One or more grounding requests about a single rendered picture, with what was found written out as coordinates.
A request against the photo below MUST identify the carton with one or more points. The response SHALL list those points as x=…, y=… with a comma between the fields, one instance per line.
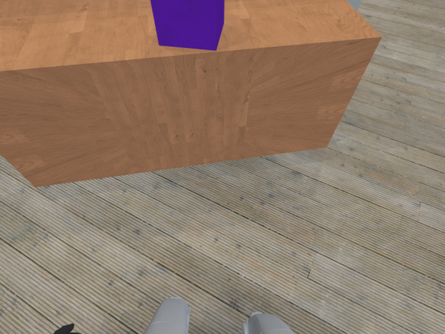
x=195, y=24

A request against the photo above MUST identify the robot thigh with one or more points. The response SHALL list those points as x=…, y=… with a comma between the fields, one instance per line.
x=171, y=317
x=265, y=324

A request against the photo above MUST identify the right robot thigh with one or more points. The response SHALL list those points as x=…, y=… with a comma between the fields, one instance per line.
x=265, y=324

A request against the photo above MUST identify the pedestal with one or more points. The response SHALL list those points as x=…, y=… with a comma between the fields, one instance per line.
x=87, y=92

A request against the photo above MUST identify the left robot thigh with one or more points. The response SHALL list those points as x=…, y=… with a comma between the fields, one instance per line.
x=171, y=317

